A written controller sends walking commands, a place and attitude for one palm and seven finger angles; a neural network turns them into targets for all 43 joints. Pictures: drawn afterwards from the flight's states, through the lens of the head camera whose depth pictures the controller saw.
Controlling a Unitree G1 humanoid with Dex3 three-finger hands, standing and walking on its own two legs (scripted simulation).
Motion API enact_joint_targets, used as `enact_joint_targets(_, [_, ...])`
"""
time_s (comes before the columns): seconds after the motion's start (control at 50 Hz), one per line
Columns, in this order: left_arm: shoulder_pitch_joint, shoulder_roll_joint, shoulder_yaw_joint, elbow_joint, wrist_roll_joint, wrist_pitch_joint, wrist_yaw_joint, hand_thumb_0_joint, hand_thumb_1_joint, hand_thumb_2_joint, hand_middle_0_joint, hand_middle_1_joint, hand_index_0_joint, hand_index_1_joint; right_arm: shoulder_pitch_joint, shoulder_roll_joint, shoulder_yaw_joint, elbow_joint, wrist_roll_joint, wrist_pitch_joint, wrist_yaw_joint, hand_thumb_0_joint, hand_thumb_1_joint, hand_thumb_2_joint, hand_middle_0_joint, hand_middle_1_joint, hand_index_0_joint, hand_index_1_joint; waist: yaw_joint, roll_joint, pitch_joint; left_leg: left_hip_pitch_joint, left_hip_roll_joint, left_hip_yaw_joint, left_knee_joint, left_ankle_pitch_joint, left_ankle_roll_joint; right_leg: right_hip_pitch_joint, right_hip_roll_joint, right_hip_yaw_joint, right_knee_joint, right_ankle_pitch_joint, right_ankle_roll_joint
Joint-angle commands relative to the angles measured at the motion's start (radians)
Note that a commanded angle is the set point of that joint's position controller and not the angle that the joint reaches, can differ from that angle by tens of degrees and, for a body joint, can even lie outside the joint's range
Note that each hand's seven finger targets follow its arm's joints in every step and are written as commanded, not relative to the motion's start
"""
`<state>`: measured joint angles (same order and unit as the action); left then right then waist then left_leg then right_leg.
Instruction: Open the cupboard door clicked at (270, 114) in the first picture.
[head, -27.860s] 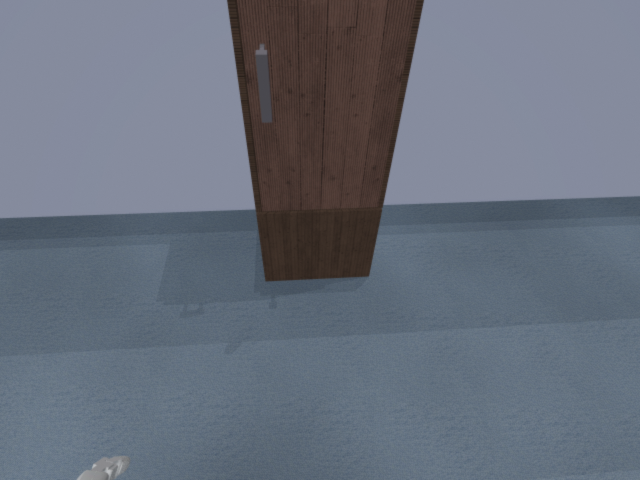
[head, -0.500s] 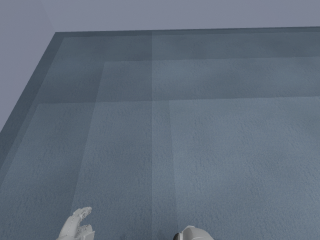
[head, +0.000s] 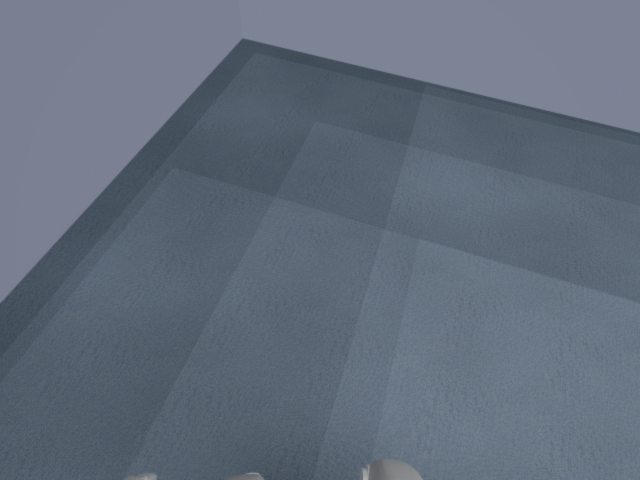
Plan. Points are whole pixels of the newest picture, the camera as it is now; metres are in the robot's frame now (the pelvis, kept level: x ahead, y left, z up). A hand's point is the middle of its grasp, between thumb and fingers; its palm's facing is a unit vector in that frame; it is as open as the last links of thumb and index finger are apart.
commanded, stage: turn to face it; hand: left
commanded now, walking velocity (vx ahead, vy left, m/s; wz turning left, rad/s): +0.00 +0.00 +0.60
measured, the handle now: out of the picture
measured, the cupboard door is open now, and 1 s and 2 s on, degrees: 43 43 43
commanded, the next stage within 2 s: none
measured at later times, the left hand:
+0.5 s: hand out of the picture +0.03 +0.13 -0.15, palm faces +0.33 -0.91 -0.24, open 7.4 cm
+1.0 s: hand out of the picture +0.03 +0.15 -0.14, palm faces +0.56 -0.77 -0.31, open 7.4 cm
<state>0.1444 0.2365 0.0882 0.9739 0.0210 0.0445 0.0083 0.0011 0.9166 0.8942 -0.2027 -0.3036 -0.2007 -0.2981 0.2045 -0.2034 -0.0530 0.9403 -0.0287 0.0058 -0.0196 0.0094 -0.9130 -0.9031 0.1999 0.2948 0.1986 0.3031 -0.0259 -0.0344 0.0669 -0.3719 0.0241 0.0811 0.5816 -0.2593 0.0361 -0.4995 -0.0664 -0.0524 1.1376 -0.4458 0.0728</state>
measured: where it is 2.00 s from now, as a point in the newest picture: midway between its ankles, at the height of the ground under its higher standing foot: outside the picture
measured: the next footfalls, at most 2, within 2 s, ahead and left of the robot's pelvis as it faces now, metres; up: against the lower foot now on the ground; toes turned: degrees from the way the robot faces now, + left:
right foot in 0.22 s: +0.07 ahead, -0.17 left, +0.00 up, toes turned +6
left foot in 0.60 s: +0.02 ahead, +0.06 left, +0.00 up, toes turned +30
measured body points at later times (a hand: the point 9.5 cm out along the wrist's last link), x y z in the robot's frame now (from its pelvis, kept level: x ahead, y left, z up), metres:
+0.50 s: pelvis +0.03 -0.07 +0.01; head +0.09 -0.06 +0.45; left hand +0.01 +0.18 -0.13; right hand +0.21 -0.29 -0.13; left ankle -0.02 +0.06 -0.68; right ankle +0.03 -0.18 -0.73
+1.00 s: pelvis +0.06 -0.10 +0.00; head +0.11 -0.09 +0.44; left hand +0.00 +0.19 -0.12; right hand +0.26 -0.27 -0.16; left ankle -0.02 +0.03 -0.72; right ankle +0.13 -0.19 -0.73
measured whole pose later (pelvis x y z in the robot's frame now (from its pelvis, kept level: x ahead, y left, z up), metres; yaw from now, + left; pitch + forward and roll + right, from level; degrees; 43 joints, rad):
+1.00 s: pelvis +0.06 -0.10 +0.00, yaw +36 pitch +1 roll +1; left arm 0.12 0.23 0.06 0.86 0.02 0.01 0.01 0.00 0.91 0.89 -0.20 -0.30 -0.20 -0.30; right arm 0.18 -0.24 -0.08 0.94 -0.01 0.06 0.00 0.01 -0.90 -0.90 0.20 0.30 0.20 0.30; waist -0.03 0.05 0.09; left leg -0.37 -0.02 -0.10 0.67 -0.37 -0.03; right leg -0.32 -0.03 -0.04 0.60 -0.31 0.01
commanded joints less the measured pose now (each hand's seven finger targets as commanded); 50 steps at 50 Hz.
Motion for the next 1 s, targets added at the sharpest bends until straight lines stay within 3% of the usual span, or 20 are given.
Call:
enact_joint_targets(0.0, [-0.007,0.043,-0.004,-0.101,-0.007,-0.025,0.0,0.0,0.9,0.9,-0.2,-0.3,-0.2,-0.3,0.072,-0.207,-0.043,-0.044,0.002,-0.012,-0.008,0.0,-0.9,-0.9,0.2,0.3,0.2,0.3,-0.002,0.137,-0.184,0.274,0.24,-0.275,-0.193,0.539,0.117,-0.055,-0.006,0.046,-0.092,0.032,0.018])
enact_joint_targets(0.08, [-0.017,0.048,-0.01,-0.123,-0.01,-0.023,0.002,0.0,0.9,0.9,-0.2,-0.3,-0.2,-0.3,0.036,-0.229,-0.058,-0.054,-0.001,0.005,0.004,0.0,-0.9,-0.9,0.2,0.3,0.2,0.3,-0.007,0.186,-0.158,0.204,0.221,-0.304,-0.193,0.425,0.115,0.061,0.026,0.02,-0.314,0.001,0.014])
enact_joint_targets(0.16, [0.121,0.092,0.001,-0.098,-0.012,-0.041,0.007,0.0,0.9,0.9,-0.2,-0.3,-0.2,-0.3,-0.063,-0.219,-0.067,-0.087,0.013,0.021,0.012,0.0,-0.9,-0.9,0.2,0.3,0.2,0.3,0.062,0.149,-0.158,0.022,0.133,-0.298,-0.093,0.247,0.04,0.361,0.039,-0.003,-0.695,0.222,-0.001])
enact_joint_targets(0.18, [0.152,0.169,0.016,-0.094,0.002,-0.052,0.016,0.0,0.9,0.9,-0.2,-0.3,-0.2,-0.3,-0.065,-0.165,-0.06,-0.102,0.024,0.023,0.018,0.0,-0.9,-0.9,0.2,0.3,0.2,0.3,0.077,-0.046,-0.152,-0.145,0.034,-0.209,0.053,0.008,-0.026,0.49,-0.145,0.171,-0.838,0.209,-0.05])
enact_joint_targets(0.2, [0.156,0.26,0.032,-0.104,0.012,-0.053,0.023,0.0,0.9,0.9,-0.2,-0.3,-0.2,-0.3,-0.089,-0.11,-0.05,-0.134,0.022,0.022,0.025,0.0,-0.9,-0.9,0.2,0.3,0.2,0.3,0.093,-0.338,-0.116,-0.268,-0.092,-0.067,0.327,-0.347,-0.089,0.466,-0.406,0.432,-0.897,0.328,-0.17])
enact_joint_targets(0.22, [0.143,0.254,0.024,-0.115,0.005,-0.052,0.028,0.0,0.9,0.9,-0.2,-0.3,-0.2,-0.3,-0.098,-0.158,-0.059,-0.135,0.017,0.029,0.029,0.0,-0.9,-0.9,0.2,0.3,0.2,0.3,0.089,-0.257,-0.118,-0.233,-0.033,-0.124,0.528,-0.377,-0.076,0.365,-0.462,0.395,-0.875,0.395,-0.234])
enact_joint_targets(0.28, [0.017,0.145,-0.004,-0.139,0.0,-0.053,0.027,0.0,0.9,0.9,-0.2,-0.3,-0.2,-0.3,-0.077,-0.127,-0.054,-0.085,0.011,0.052,0.042,0.0,-0.9,-0.9,0.2,0.3,0.2,0.3,0.007,-0.197,-0.049,-0.244,0.018,-0.104,0.685,-0.198,-0.1,0.311,-0.277,0.143,-0.806,0.497,-0.183])
enact_joint_targets(0.32, [0.029,0.134,-0.007,-0.145,0.003,-0.056,0.025,0.0,0.9,0.9,-0.2,-0.3,-0.2,-0.3,-0.083,-0.105,-0.047,-0.085,0.016,0.056,0.052,0.0,-0.9,-0.9,0.2,0.3,0.2,0.3,0.006,-0.198,-0.058,-0.211,0.013,-0.064,0.606,-0.163,-0.109,0.332,-0.243,0.038,-0.79,0.581,-0.157])
enact_joint_targets(0.46, [0.147,0.186,0.015,-0.111,0.01,-0.061,0.023,0.0,0.9,0.9,-0.2,-0.3,-0.2,-0.3,-0.183,-0.082,-0.021,-0.119,0.021,0.038,0.055,0.0,-0.9,-0.9,0.2,0.3,0.2,0.3,0.077,-0.159,-0.112,-0.105,0.001,0.028,0.191,-0.201,-0.101,0.507,-0.303,-0.015,-0.682,0.822,-0.179])
enact_joint_targets(0.54, [0.109,0.192,0.024,-0.114,-0.003,-0.058,0.013,0.0,0.9,0.9,-0.2,-0.3,-0.2,-0.3,-0.063,-0.126,-0.033,-0.099,0.015,0.024,0.049,0.0,-0.9,-0.9,0.2,0.3,0.2,0.3,0.003,-0.096,-0.159,0.175,-0.02,0.045,-0.111,0.047,-0.068,0.378,-0.28,-0.106,-0.503,0.746,-0.1])
enact_joint_targets(0.56, [0.094,0.159,0.019,-0.133,-0.01,-0.053,0.008,0.0,0.9,0.9,-0.2,-0.3,-0.2,-0.3,0.013,-0.209,-0.053,-0.082,0.008,0.015,0.043,0.0,-0.9,-0.9,0.2,0.3,0.2,0.3,-0.041,0.081,-0.216,0.361,0.118,-0.121,-0.169,0.27,-0.01,0.204,-0.217,-0.149,-0.323,0.5,-0.043])
enact_joint_targets(0.58, [0.047,0.084,-0.005,-0.18,-0.015,-0.047,0.001,0.0,0.9,0.9,-0.2,-0.3,-0.2,-0.3,0.087,-0.323,-0.084,-0.074,0.005,0.013,0.033,0.0,-0.9,-0.9,0.2,0.3,0.2,0.3,-0.087,0.381,-0.224,0.475,0.393,-0.492,-0.192,0.706,0.149,-0.084,-0.067,-0.129,-0.088,-0.198,0.027])
enact_joint_targets(0.6, [-0.009,0.105,-0.006,-0.2,-0.004,-0.031,0.01,0.0,0.9,0.9,-0.2,-0.3,-0.2,-0.3,0.132,-0.331,-0.081,-0.049,0.01,0.023,0.025,0.0,-0.9,-0.9,0.2,0.3,0.2,0.3,-0.093,0.277,-0.236,0.45,0.427,-0.463,-0.165,0.78,0.218,-0.113,-0.062,0.009,0.011,-0.229,0.007])
enact_joint_targets(0.62, [-0.03,0.109,-0.005,-0.205,-0.002,-0.028,0.012,0.0,0.9,0.9,-0.2,-0.3,-0.2,-0.3,0.1,-0.3,-0.071,-0.059,0.006,0.019,0.019,0.0,-0.9,-0.9,0.2,0.3,0.2,0.3,-0.072,0.2,-0.196,0.388,0.385,-0.404,-0.174,0.64,0.207,-0.115,-0.073,0.031,0.031,-0.168,0.002])
enact_joint_targets(0.7, [0.016,0.097,0.004,-0.143,-0.003,-0.015,0.001,0.0,0.9,0.9,-0.2,-0.3,-0.2,-0.3,-0.039,-0.23,-0.051,-0.098,0.006,0.008,0.002,0.0,-0.9,-0.9,0.2,0.3,0.2,0.3,0.002,0.194,-0.122,0.245,0.225,-0.296,-0.207,0.502,0.12,-0.067,-0.041,0.057,0.019,0.024,0.014])
enact_joint_targets(0.84, [-0.006,0.077,-0.006,-0.164,-0.009,-0.021,0.0,0.0,0.9,0.9,-0.2,-0.3,-0.2,-0.3,-0.033,-0.242,-0.063,-0.09,0.0,0.015,0.011,0.0,-0.9,-0.9,0.2,0.3,0.2,0.3,0.003,0.2,-0.123,0.183,0.186,-0.342,-0.192,0.385,0.114,0.093,0.026,0.018,-0.327,0.01,0.01])
enact_joint_targets(0.9, [0.074,0.087,0.0,-0.146,-0.012,-0.032,0.003,0.0,0.9,0.9,-0.2,-0.3,-0.2,-0.3,-0.082,-0.238,-0.068,-0.104,0.007,0.023,0.013,0.0,-0.9,-0.9,0.2,0.3,0.2,0.3,0.046,0.197,-0.129,0.068,0.147,-0.356,-0.129,0.323,0.076,0.291,0.058,-0.005,-0.563,0.15,0.001])
enact_joint_targets(0.92, [0.124,0.118,0.008,-0.139,-0.009,-0.043,0.007,0.0,0.9,0.9,-0.2,-0.3,-0.2,-0.3,-0.101,-0.216,-0.067,-0.112,0.015,0.023,0.016,0.0,-0.9,-0.9,0.2,0.3,0.2,0.3,0.076,0.135,-0.139,-0.013,0.098,-0.33,-0.069,0.217,0.033,0.41,0.023,0.024,-0.708,0.236,-0.007])
enact_joint_targets(0.96, [0.16,0.271,0.033,-0.142,0.01,-0.052,0.023,0.0,0.9,0.9,-0.2,-0.3,-0.2,-0.3,-0.104,-0.126,-0.054,-0.15,0.023,0.022,0.024,0.0,-0.9,-0.9,0.2,0.3,0.2,0.3,0.103,-0.31,-0.139,-0.249,-0.098,-0.106,0.408,-0.384,-0.082,0.481,-0.44,0.459,-0.885,0.367,-0.191])
enact_joint_targets(0.98, [0.131,0.244,0.02,-0.147,0.003,-0.053,0.027,0.0,0.9,0.9,-0.2,-0.3,-0.2,-0.3,-0.094,-0.155,-0.057,-0.139,0.015,0.029,0.03,0.0,-0.9,-0.9,0.2,0.3,0.2,0.3,0.082,-0.23,-0.118,-0.231,-0.039,-0.157,0.577,-0.36,-0.07,0.387,-0.433,0.385,-0.86,0.373,-0.232])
